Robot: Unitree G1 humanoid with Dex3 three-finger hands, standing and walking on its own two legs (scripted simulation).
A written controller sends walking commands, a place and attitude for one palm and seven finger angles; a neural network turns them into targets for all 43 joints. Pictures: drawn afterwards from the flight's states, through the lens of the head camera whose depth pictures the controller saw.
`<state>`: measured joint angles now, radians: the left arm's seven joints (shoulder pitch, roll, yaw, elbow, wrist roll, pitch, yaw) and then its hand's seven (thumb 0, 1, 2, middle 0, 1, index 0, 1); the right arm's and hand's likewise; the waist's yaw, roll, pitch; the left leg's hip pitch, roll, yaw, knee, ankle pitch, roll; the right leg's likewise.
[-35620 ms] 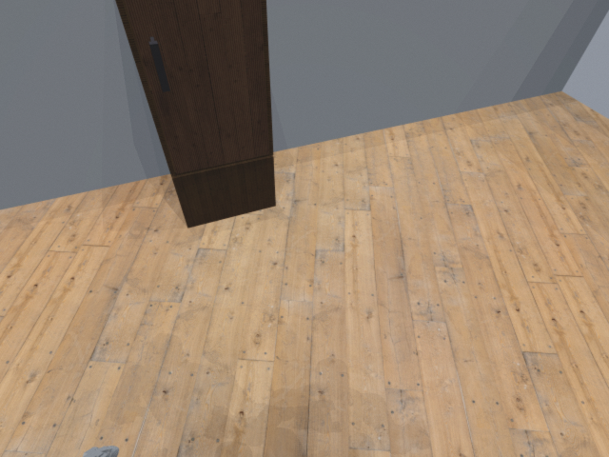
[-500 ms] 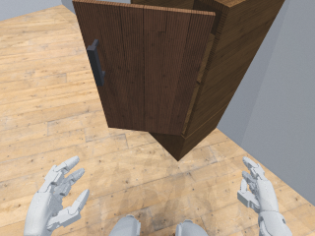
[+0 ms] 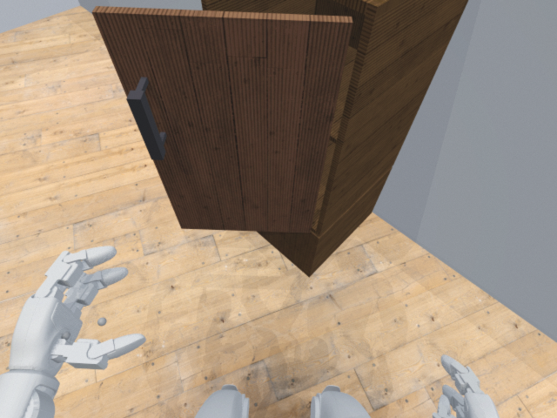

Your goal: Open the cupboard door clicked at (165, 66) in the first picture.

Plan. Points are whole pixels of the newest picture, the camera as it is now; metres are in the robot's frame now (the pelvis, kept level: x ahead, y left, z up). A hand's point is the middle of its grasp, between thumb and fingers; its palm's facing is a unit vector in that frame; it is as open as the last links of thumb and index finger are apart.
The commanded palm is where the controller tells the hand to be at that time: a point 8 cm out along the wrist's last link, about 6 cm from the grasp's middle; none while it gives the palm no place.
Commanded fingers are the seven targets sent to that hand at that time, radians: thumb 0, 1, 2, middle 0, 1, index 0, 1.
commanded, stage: raise the hand with hooked fingers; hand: left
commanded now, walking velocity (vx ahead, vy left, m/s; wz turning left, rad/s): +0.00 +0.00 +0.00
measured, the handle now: (151, 120) +0.58 +0.26 +0.05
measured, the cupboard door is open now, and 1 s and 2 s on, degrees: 42 42 42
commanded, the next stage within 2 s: move the hooked fingers beside the handle in 1.12 s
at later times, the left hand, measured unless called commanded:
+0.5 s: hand (63, 276) +0.28 +0.29 +0.06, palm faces +0.04 -1.00 -0.04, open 13.9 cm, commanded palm +0.26 +0.34 +0.07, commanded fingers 0.00 -0.50 0.30 -0.30 -1.20 -0.30 -1.20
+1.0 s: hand (62, 260) +0.30 +0.29 +0.07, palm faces +0.03 -1.00 -0.02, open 14.0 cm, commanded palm +0.27 +0.34 +0.08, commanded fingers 0.00 -0.50 0.30 -0.30 -1.20 -0.30 -1.20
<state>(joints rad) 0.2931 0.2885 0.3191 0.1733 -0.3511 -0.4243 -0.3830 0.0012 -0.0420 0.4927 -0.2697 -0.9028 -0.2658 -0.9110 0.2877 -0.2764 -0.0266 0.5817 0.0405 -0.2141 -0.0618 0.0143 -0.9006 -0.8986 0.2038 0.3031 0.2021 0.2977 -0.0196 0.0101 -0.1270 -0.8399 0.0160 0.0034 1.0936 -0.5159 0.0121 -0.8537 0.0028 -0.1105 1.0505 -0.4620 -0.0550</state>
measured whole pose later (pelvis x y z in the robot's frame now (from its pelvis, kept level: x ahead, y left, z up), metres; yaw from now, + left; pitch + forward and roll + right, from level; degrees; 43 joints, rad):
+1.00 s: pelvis +0.01 +0.02 +0.02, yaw -1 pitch +13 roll -2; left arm -0.01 0.40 0.44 0.43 -0.36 -0.34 -0.50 -0.01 -0.50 0.30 -0.30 -1.20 -0.30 -1.20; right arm 0.29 -0.28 0.03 0.54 0.03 -0.16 -0.05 0.01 -0.90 -0.90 0.20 0.30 0.20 0.30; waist -0.02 0.00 -0.10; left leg -0.74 0.01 0.02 0.99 -0.48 0.04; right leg -0.75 0.00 -0.09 0.92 -0.41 -0.02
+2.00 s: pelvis +0.00 +0.02 +0.01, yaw -2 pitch +18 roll -3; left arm -0.49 0.58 0.55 0.92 -0.27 -0.38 -0.57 -0.01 -0.50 0.30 -0.30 -1.20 -0.30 -1.20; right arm 0.34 -0.29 0.04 0.59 0.03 -0.06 -0.06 0.01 -0.90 -0.90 0.20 0.30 0.20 0.30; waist -0.08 -0.01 -0.10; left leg -0.88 0.03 0.02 1.06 -0.50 0.04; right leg -0.88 0.02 -0.09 0.97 -0.41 -0.03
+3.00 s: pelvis +0.00 +0.03 -0.01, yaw -4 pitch +27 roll -6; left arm -0.95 0.89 0.60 1.26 -0.09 -0.32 -0.54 -0.01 -0.50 0.30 -0.30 -1.20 -0.30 -1.20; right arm 0.40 -0.31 0.08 0.57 0.00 0.08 -0.04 0.00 -0.90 -0.90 0.21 0.30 0.20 0.30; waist -0.21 0.01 -0.08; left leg -1.12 0.06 0.00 1.17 -0.53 0.05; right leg -1.10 0.05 -0.10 1.03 -0.41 -0.02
